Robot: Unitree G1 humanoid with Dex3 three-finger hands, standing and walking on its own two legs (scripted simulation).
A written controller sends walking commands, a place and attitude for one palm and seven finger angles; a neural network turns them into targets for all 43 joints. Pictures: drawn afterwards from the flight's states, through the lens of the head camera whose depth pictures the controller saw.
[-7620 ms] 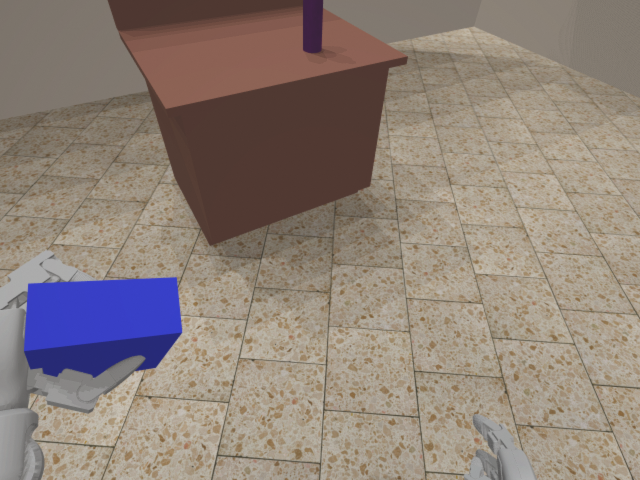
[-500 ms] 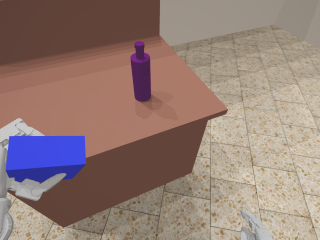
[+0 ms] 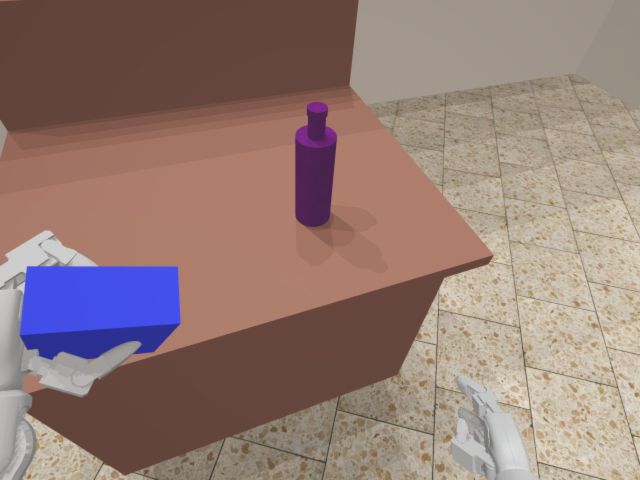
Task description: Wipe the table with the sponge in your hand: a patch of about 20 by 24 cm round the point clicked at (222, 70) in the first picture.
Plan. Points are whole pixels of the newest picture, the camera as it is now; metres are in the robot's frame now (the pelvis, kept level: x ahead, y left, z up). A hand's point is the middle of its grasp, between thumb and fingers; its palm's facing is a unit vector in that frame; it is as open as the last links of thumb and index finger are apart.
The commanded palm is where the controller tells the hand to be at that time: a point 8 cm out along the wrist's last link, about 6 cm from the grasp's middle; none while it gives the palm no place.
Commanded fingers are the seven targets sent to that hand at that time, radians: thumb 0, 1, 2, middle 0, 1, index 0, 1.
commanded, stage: shuffle to correct the standing spot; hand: left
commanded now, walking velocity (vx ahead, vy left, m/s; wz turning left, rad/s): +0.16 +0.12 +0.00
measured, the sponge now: (123, 316) +0.23 +0.22 +0.14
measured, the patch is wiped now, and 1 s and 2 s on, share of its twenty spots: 0.00 0.00 0.00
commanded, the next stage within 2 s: come to a stop and stand still in 0.60 s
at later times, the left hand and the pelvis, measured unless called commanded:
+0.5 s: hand (78, 267) +0.26 +0.26 +0.18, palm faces +0.34 -0.80 -0.50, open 9.4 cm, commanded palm +0.20 +0.31 +0.19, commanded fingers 0.00 0.10 1.30 -1.20 -1.60 -1.20 -1.60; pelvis +0.05 +0.02 -0.01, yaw +2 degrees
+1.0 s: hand (33, 224) +0.31 +0.33 +0.18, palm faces +0.37 -0.84 -0.39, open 9.4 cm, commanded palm +0.25 +0.36 +0.19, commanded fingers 0.00 0.10 1.30 -1.20 -1.60 -1.20 -1.60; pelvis +0.08 +0.09 +0.01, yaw -1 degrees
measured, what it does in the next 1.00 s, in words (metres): steps to the left: right foot, then left foot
